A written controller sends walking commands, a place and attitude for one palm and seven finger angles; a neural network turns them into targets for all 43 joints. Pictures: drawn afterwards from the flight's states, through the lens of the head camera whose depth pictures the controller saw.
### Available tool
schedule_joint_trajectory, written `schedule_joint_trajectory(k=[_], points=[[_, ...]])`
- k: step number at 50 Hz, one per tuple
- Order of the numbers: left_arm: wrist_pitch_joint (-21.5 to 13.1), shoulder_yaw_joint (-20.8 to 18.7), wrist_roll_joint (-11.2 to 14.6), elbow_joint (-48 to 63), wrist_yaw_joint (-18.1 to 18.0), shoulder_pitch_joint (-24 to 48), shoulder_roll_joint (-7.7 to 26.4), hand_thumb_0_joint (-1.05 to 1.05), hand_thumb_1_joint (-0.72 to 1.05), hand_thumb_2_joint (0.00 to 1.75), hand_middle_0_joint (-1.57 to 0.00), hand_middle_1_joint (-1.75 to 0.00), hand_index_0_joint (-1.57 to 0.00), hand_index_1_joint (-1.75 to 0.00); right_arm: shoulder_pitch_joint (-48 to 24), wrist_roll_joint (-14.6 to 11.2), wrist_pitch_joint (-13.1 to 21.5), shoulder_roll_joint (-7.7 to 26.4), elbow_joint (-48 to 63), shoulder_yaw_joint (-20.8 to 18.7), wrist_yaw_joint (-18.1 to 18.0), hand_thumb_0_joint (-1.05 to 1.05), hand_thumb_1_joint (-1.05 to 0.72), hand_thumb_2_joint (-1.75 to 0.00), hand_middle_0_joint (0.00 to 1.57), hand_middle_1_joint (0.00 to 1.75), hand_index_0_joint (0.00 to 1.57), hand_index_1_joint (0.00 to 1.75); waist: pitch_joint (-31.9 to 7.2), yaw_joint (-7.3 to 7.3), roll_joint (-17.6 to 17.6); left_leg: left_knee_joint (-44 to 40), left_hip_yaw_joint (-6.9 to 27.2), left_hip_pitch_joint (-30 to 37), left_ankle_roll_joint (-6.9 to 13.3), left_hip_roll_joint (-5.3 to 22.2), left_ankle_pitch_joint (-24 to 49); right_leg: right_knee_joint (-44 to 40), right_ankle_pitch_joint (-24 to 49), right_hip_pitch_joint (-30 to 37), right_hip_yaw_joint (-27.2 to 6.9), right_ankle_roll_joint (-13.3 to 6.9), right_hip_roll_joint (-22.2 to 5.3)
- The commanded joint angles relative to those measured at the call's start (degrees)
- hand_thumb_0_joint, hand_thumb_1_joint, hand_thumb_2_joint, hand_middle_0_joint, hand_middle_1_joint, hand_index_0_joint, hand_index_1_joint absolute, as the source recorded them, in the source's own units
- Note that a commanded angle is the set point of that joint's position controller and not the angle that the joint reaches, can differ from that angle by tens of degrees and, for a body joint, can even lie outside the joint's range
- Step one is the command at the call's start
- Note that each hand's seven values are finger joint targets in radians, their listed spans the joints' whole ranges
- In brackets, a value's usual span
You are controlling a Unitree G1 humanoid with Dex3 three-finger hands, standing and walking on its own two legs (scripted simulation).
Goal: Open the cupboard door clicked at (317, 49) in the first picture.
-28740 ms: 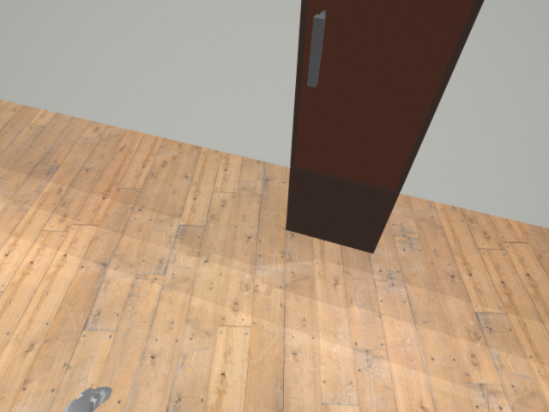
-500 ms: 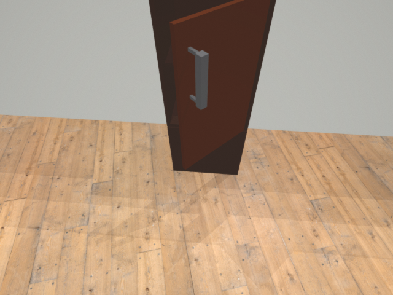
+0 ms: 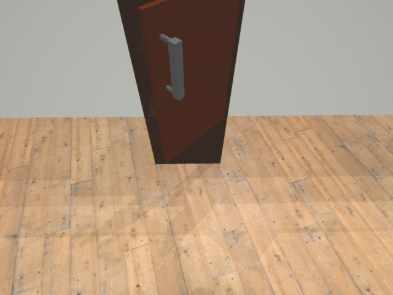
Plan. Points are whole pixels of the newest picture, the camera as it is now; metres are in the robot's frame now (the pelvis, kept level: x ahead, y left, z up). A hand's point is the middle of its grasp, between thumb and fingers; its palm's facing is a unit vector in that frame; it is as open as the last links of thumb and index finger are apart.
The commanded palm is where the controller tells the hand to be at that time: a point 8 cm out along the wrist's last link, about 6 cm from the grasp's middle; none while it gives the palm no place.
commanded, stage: walk to a spot facing it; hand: left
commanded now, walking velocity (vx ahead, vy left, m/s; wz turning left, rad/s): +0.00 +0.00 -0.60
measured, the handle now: (171, 68) +0.64 +0.12 +0.09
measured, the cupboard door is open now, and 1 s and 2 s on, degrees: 45 45 45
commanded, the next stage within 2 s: none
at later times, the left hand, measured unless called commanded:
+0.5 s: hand out of the picture +0.07 +0.14 -0.15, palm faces -0.18 -0.94 -0.28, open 7.4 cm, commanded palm none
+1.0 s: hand (142, 264) +0.20 +0.15 -0.17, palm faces -0.47 -0.85 -0.24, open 7.4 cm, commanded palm none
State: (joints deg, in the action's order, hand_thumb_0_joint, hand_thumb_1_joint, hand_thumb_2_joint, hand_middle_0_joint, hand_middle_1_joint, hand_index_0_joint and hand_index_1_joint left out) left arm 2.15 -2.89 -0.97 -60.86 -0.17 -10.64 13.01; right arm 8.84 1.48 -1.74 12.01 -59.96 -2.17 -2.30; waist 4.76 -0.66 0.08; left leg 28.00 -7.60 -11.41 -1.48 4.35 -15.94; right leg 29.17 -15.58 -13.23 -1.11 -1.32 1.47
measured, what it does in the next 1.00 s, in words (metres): steps on the spot, turning right: left foot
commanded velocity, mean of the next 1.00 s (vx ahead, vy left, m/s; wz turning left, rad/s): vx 0.00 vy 0.00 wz -0.60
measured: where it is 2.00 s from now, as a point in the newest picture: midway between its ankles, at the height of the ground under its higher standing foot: outside the picture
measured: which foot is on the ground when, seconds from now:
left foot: down 0.00-0.20, up 0.22-0.78, down 0.80-1.00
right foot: down 0.00-0.78, up 0.80-1.00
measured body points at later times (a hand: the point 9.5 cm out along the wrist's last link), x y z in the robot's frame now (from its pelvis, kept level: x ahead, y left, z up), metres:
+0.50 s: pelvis -0.01 -0.05 +0.01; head +0.05 -0.09 +0.45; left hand +0.08 +0.19 -0.13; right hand +0.05 -0.32 -0.15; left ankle +0.01 +0.13 -0.66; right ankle -0.02 -0.11 -0.74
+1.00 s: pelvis +0.02 +0.00 +0.01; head +0.09 -0.01 +0.45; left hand +0.23 +0.20 -0.15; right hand -0.04 -0.26 -0.13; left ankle +0.06 +0.11 -0.74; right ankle -0.07 -0.12 -0.65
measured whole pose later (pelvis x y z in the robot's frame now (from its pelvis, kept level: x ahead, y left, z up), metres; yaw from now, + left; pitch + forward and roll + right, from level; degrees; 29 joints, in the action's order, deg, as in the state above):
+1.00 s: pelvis +0.02 +0.00 +0.01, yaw -33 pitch +2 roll -2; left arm 3.0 -6.1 -1.3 -52.1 1.6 -9.9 16.7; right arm 10.9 2.0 -0.7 10.5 -51.0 -1.4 -2.8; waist 6.1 -2.1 -1.2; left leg 26.9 -3.3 -12.2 -0.7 4.9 -16.4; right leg 61.8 -24.8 -30.4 -0.8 3.7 0.4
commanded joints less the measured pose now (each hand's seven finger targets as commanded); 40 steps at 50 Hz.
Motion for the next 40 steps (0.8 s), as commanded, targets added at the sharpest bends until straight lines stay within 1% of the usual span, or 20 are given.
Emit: schedule_joint_trajectory(k=[1, 2, 4, 7, 8, 9, 10, 11, 12, 13, 17, 19, 23, 30, 34, 36, 37, 38, 39, 40], points=[[0.13, -2.33, -0.32, 6.64, 0.47, 0.87, 6.01, 0.00, 0.90, 0.90, -0.20, -0.30, -0.20, -0.30, 4.56, 0.21, 0.89, 11.71, 3.93, -2.90, -0.71, 0.00, -0.90, -0.90, 0.20, 0.30, 0.20, 0.30, -3.02, 1.72, 11.44, -10.29, 11.80, 4.04, 7.83, 15.92, 10.64, 14.43, -2.90, -9.80, 1.02, 0.36, -1.29], [0.55, -2.46, -0.36, 7.50, 0.66, 1.28, 5.33, 0.00, 0.90, 0.90, -0.20, -0.30, -0.20, -0.30, 4.66, 0.44, 1.11, 11.81, 4.12, -2.97, -0.69, 0.00, -0.90, -0.90, 0.20, 0.30, 0.20, 0.30, -3.00, 1.72, 13.67, -12.12, 12.82, 4.03, 10.45, 18.92, 13.58, 22.18, -13.14, -11.76, 1.87, 0.79, -1.51], [0.73, -2.83, -0.37, 8.30, 0.90, 1.08, 4.65, 0.00, 0.90, 0.90, -0.20, -0.30, -0.20, -0.30, 3.38, 0.59, 1.38, 11.25, 5.31, -2.93, -0.75, 0.00, -0.90, -0.90, 0.20, 0.30, 0.20, 0.30, -3.49, 0.83, 11.84, -10.69, 11.09, 3.12, 11.56, 20.05, 17.55, 25.61, -15.60, -11.93, 0.25, 0.76, -3.54], [-0.12, -2.92, -0.27, 7.47, 1.33, -3.33, 3.58, 0.00, 0.90, 0.90, -0.20, -0.30, -0.20, -0.30, 0.17, 0.69, 1.29, 11.49, 6.67, -3.20, -0.57, 0.00, -0.90, -0.90, 0.20, 0.30, 0.20, 0.30, -5.69, -1.63, 9.49, -2.17, 3.45, 3.42, 7.24, 16.03, 22.86, 12.06, -8.60, -4.48, 3.71, 0.80, -3.33], [-0.50, -3.43, -0.41, 6.48, 1.29, -7.04, 4.54, 0.00, 0.90, 0.90, -0.20, -0.30, -0.20, -0.30, -1.02, 0.22, 1.06, 11.42, 7.18, -3.40, -0.48, 0.00, -0.90, -0.90, 0.20, 0.30, 0.20, 0.30, -7.42, -3.48, 4.43, 3.80, 1.30, 1.37, 4.77, 13.81, 18.24, 3.52, 0.11, 0.85, 4.02, 0.82, -2.95], [-1.06, -4.16, -0.89, 5.68, 0.83, -9.45, 8.29, 0.00, 0.90, 0.90, -0.20, -0.30, -0.20, -0.30, -1.33, -0.58, 0.69, 9.46, 7.87, -3.38, -0.29, 0.00, -0.90, -0.90, 0.20, 0.30, 0.20, 0.30, -6.62, -4.57, -6.68, 14.03, -1.99, -5.68, 1.14, 7.95, 5.61, -7.29, 13.10, 5.87, -3.66, -0.67, -7.60], [-1.43, -5.46, -1.39, 5.93, -0.23, -10.25, 14.45, 0.00, 0.90, 0.90, -0.20, -0.30, -0.20, -0.30, -2.53, -0.86, 0.57, 4.86, 10.57, -2.55, 0.22, 0.00, -0.90, -0.90, 0.20, 0.30, 0.20, 0.30, -4.65, -5.18, -23.63, 29.19, -2.46, -20.57, -1.90, -1.42, -19.88, -11.83, 29.81, 9.72, -26.49, -6.88, -21.23], [-1.35, -5.28, -0.38, 5.81, -0.75, -11.38, 14.59, 0.00, 0.90, 0.90, -0.20, -0.30, -0.20, -0.30, -2.42, -0.87, -0.20, 6.47, 10.17, -2.69, 0.25, 0.00, -0.90, -0.90, 0.20, 0.30, 0.20, 0.30, -5.56, -5.52, -18.89, 36.95, 5.85, -20.69, -1.30, -1.04, -21.06, -11.33, 29.68, 8.35, -26.69, -10.91, -22.62], [-1.18, -5.01, -0.36, 6.69, -1.02, -8.41, 12.86, 0.00, 0.90, 0.90, -0.20, -0.30, -0.20, -0.30, -2.09, -0.99, -0.50, 6.19, 9.55, -2.90, 0.55, 0.00, -0.90, -0.90, 0.20, 0.30, 0.20, 0.30, -3.91, -3.60, -13.78, 40.25, 7.86, -21.81, -0.99, 0.25, -16.76, -11.96, 17.99, 5.36, -23.70, -11.83, -20.44], [-0.96, -4.97, -0.41, 7.95, -1.42, -5.04, 10.59, 0.00, 0.90, 0.90, -0.20, -0.30, -0.20, -0.30, -3.00, -0.82, -0.57, 5.97, 9.35, -3.18, 0.58, 0.00, -0.90, -0.90, 0.20, 0.30, 0.20, 0.30, -3.37, -2.33, -11.91, 41.28, 8.45, -22.59, -1.15, 0.76, -12.84, -11.61, 14.15, 4.01, -24.03, -10.68, -17.66], [-2.06, -4.12, -0.13, 8.59, -1.59, -5.02, 8.50, 0.00, 0.90, 0.90, -0.20, -0.30, -0.20, -0.30, -2.50, -0.66, -0.50, 4.69, 8.90, -2.67, 0.76, 0.00, -0.90, -0.90, 0.20, 0.30, 0.20, 0.30, -6.80, -0.89, -4.66, 38.66, 9.31, -21.91, -2.44, -0.03, -6.01, -8.27, 25.91, 8.11, -19.00, -8.83, -13.80], [-2.16, -4.24, -0.28, 8.41, -1.71, -6.15, 8.79, 0.00, 0.90, 0.90, -0.20, -0.30, -0.20, -0.30, -2.61, -0.80, -0.43, 4.15, 8.98, -2.53, 0.66, 0.00, -0.90, -0.90, 0.20, 0.30, 0.20, 0.30, -9.05, -1.17, -4.15, 35.55, 8.99, -21.37, -2.78, -0.71, -5.94, -7.52, 28.25, 11.27, -18.49, -8.83, -13.09], [-2.04, -4.33, -0.35, 7.89, -1.46, -8.72, 8.67, 0.00, 0.90, 0.90, -0.20, -0.30, -0.20, -0.30, -5.48, -0.90, -0.32, 4.43, 10.57, -2.58, 0.38, 0.00, -0.90, -0.90, 0.20, 0.30, 0.20, 0.30, -8.00, -2.37, -6.87, 32.37, 9.58, -22.21, -2.97, -1.72, -6.05, -7.45, 30.70, 12.23, -20.95, -8.07, -12.09], [-1.77, -4.67, -0.72, 9.03, -1.35, -8.75, 9.61, 0.00, 0.90, 0.90, -0.20, -0.30, -0.20, -0.30, -8.50, -1.30, 0.13, 4.61, 12.99, -2.48, 0.15, 0.00, -0.90, -0.90, 0.20, 0.30, 0.20, 0.30, -7.02, -2.73, -6.19, 25.60, 10.71, -19.64, -2.27, -2.98, -8.71, -7.18, 30.22, 9.35, -26.96, -10.70, -12.34], [-1.47, -4.96, -0.88, 10.22, -1.34, -6.02, 10.52, 0.00, 0.90, 0.90, -0.20, -0.30, -0.20, -0.30, -6.63, -1.80, 0.78, 4.49, 13.70, -2.37, 0.09, 0.00, -0.90, -0.90, 0.20, 0.30, 0.20, 0.30, -8.04, -1.50, -6.69, 15.83, 11.16, -13.19, -1.30, -4.21, -9.11, -5.80, 29.62, 6.09, -29.14, -10.30, -11.38], [-1.26, -4.89, -0.52, 10.88, -1.21, -3.63, 10.33, 0.00, 0.90, 0.90, -0.20, -0.30, -0.20, -0.30, -2.41, -1.95, 1.18, 4.72, 12.72, -2.41, -0.13, 0.00, -0.90, -0.90, 0.20, 0.30, 0.20, 0.30, -9.42, 0.63, -6.29, 5.67, 10.93, -4.59, -0.93, -4.83, -3.08, -3.64, 27.12, 1.68, -27.94, -7.50, -8.77], [-1.18, -4.56, -0.20, 11.32, -1.19, -2.08, 9.62, 0.00, 0.90, 0.90, -0.20, -0.30, -0.20, -0.30, 0.81, -1.95, 1.63, 5.81, 11.70, -2.51, -0.44, 0.00, -0.90, -0.90, 0.20, 0.30, 0.20, 0.30, -10.28, 2.45, -4.14, -2.37, 11.12, 4.49, -0.66, -3.07, 2.25, -1.17, 21.92, -4.21, -25.77, -4.99, -6.73], [-1.10, -4.02, 0.26, 12.00, -0.96, -2.85, 6.76, 0.00, 0.90, 0.90, -0.20, -0.30, -0.20, -0.30, 2.66, -1.45, 2.27, 9.33, 11.52, -3.07, -0.77, 0.00, -0.90, -0.90, 0.20, 0.30, 0.20, 0.30, -11.49, 2.75, 5.08, -9.97, 20.17, 13.15, 1.84, 6.25, 2.59, 4.99, 6.81, -13.63, -19.29, -1.69, 0.19], [-1.21, -3.57, 0.66, 12.75, -0.10, -3.50, 5.15, 0.00, 0.90, 0.90, -0.20, -0.30, -0.20, -0.30, 3.70, -0.65, 2.48, 14.34, 12.34, -3.79, -1.01, 0.00, -0.90, -0.90, 0.20, 0.30, 0.20, 0.30, -11.38, 2.31, 19.27, -12.95, 34.24, 16.31, 8.15, 21.03, 12.23, 18.32, -19.36, -21.55, -7.64, 2.27, 5.33], [-1.06, -3.73, -0.18, 13.01, 0.19, -0.84, 7.44, 0.00, 0.90, 0.90, -0.20, -0.30, -0.20, -0.30, 4.28, -0.15, 1.96, 14.22, 12.77, -3.38, -1.29, 0.00, -0.90, -0.90, 0.20, 0.30, 0.20, 0.30, -7.87, 3.21, 11.85, -11.95, 34.14, 9.46, 12.46, 24.81, 18.61, 28.71, -20.41, -21.16, -5.22, 3.36, 2.15]])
